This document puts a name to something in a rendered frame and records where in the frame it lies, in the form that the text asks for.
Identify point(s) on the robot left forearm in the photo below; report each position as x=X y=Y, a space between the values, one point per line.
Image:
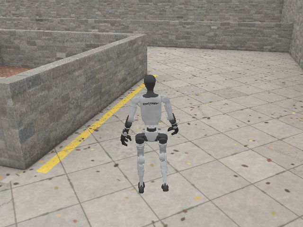
x=126 y=127

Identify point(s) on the left robot hand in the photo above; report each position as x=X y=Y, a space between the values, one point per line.
x=123 y=139

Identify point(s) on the right robot thigh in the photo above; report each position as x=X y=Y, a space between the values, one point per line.
x=162 y=140

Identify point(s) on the right robot shin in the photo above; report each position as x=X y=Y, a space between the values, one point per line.
x=164 y=168

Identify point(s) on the robot right forearm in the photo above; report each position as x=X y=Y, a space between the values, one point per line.
x=173 y=122

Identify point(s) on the robot left upper arm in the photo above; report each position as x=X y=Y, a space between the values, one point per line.
x=133 y=108

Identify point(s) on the robot right upper arm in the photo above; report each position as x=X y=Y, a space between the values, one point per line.
x=168 y=108

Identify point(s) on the right robot hand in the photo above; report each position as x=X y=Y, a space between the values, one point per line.
x=171 y=128

